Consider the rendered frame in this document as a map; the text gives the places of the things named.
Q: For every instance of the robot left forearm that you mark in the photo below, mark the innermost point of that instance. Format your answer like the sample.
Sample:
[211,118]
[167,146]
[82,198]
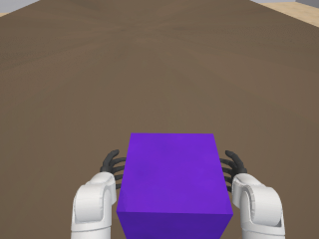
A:
[92,208]

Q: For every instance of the robot right forearm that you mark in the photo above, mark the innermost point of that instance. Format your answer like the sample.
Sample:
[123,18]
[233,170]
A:
[261,213]

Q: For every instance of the carton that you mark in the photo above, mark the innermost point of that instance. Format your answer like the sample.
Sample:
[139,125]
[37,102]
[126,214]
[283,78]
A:
[173,187]

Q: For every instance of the right robot hand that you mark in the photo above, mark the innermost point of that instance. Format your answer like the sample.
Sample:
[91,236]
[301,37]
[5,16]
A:
[236,165]

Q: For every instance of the left robot hand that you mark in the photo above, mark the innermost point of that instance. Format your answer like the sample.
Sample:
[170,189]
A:
[108,164]

